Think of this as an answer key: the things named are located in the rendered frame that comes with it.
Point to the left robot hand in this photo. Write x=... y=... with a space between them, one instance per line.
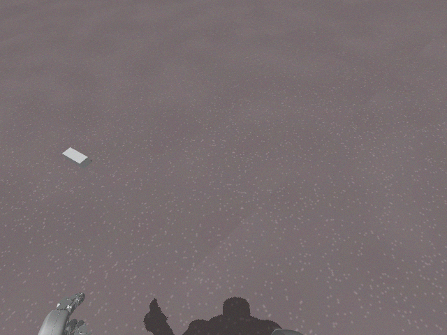
x=57 y=321

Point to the carton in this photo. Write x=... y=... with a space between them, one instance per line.
x=76 y=157

